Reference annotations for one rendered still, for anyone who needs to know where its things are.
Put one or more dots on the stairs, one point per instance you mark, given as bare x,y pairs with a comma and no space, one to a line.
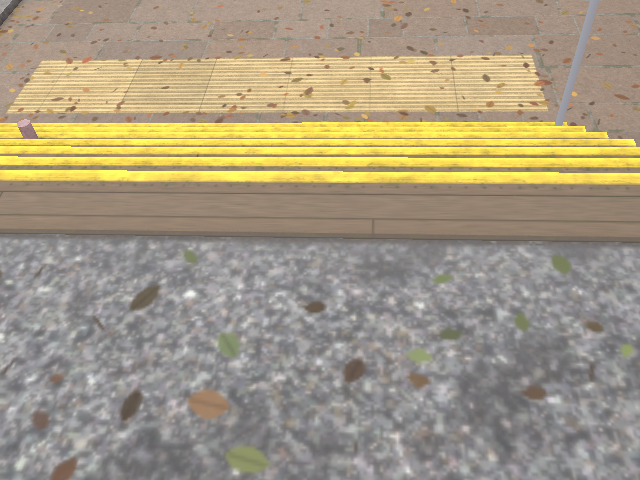
318,146

